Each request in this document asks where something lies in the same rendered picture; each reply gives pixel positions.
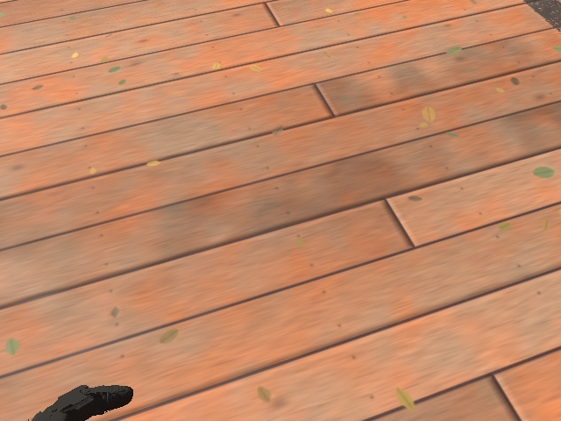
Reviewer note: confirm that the robot left hand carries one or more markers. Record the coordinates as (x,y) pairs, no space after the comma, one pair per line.
(83,402)

